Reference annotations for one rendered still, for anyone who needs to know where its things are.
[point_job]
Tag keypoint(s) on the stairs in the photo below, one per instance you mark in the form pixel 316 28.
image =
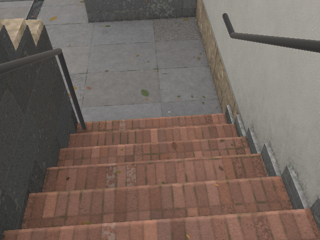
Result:
pixel 163 178

